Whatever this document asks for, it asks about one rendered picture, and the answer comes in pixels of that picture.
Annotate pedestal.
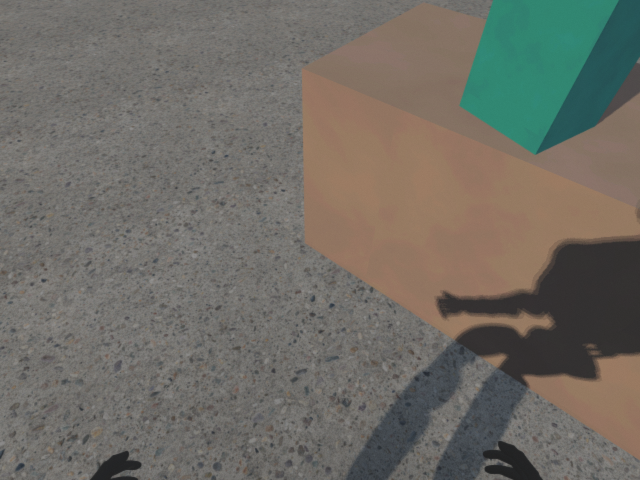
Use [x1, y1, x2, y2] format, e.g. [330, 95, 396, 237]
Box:
[302, 2, 640, 460]

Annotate carton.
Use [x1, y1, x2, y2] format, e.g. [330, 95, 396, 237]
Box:
[459, 0, 640, 155]

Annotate left robot hand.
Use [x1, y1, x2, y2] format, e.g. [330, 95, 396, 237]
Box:
[90, 451, 142, 480]

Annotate right robot hand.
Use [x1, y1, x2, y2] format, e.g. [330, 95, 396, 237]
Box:
[483, 441, 543, 480]

